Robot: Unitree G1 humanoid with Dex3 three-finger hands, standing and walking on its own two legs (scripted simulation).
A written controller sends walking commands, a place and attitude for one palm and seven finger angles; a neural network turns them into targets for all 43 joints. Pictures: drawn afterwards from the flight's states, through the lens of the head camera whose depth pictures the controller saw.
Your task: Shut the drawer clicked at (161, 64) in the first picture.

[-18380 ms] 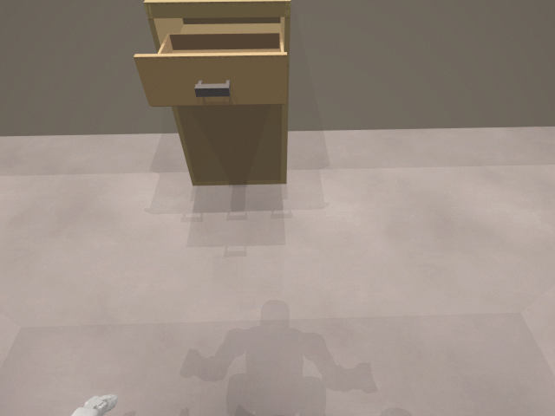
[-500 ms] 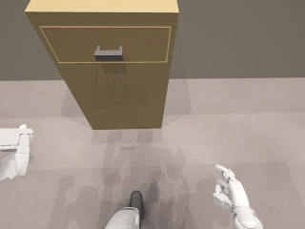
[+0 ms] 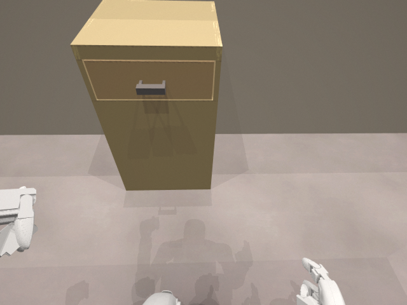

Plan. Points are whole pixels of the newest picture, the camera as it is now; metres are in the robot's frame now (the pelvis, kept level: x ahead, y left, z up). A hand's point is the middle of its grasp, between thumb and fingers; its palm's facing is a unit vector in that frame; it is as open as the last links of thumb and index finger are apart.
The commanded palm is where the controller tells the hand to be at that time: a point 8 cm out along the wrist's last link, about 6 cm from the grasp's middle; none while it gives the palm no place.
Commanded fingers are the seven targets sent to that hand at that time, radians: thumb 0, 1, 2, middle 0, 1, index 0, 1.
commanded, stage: stop stepping back and stand still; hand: left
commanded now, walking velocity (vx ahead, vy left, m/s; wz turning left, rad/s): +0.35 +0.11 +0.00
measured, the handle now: (151, 86) +0.82 +0.22 -0.03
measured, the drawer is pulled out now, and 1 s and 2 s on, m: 0.00 0.00 0.00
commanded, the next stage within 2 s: let the arm hang, fingers relaxed in 0.44 s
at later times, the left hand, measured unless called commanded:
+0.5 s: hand out of the picture +0.15 +0.28 +0.18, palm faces +0.45 -0.71 -0.54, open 3.2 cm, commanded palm +0.09 +0.30 +0.18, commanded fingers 0.00 0.90 0.90 -1.40 -1.60 -1.40 -1.60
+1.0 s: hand out of the picture +0.06 +0.22 -0.16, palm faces +0.11 -0.97 -0.24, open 4.1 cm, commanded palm none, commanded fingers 0.00 0.90 0.90 -0.44 -0.56 -0.44 -0.56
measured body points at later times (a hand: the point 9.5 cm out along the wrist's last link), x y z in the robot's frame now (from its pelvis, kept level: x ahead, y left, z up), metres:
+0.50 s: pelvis -0.03 +0.02 -0.01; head -0.03 +0.01 +0.44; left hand +0.12 +0.31 +0.21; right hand +0.13 -0.20 -0.11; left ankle -0.05 +0.15 -0.73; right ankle +0.02 -0.10 -0.74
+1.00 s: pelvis +0.01 +0.02 +0.00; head +0.04 +0.02 +0.44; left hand +0.05 +0.27 -0.14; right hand +0.05 -0.23 -0.15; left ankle -0.02 +0.13 -0.73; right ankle +0.02 -0.09 -0.73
